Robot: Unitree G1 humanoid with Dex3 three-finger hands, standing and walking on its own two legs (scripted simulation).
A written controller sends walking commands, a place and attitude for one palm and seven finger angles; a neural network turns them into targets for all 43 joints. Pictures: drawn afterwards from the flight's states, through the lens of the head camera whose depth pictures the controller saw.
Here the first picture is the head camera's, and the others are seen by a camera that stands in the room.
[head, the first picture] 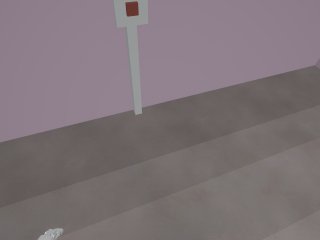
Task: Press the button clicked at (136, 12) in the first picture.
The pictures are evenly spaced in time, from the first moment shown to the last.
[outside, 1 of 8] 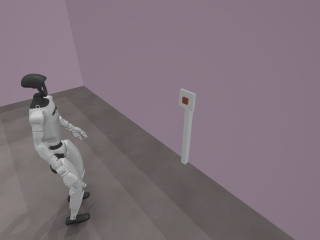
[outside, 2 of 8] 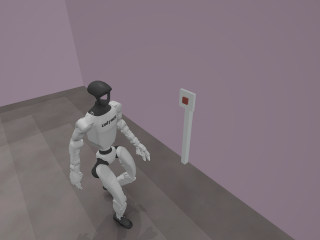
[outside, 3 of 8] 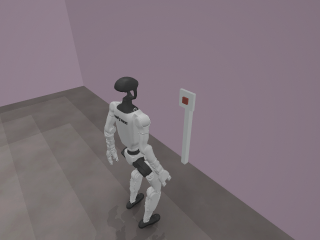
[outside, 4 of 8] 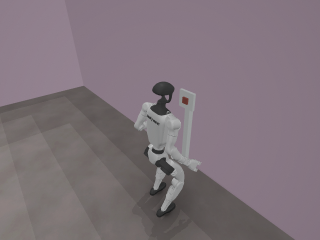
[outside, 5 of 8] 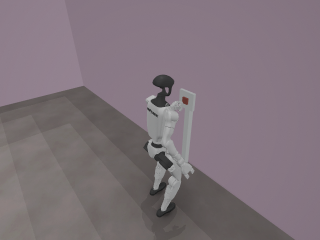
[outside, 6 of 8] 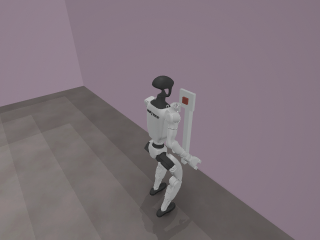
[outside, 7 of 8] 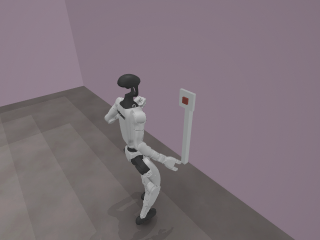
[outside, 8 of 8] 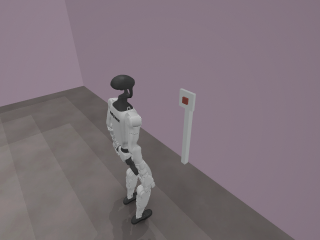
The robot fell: no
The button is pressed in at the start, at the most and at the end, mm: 0 9 0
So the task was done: yes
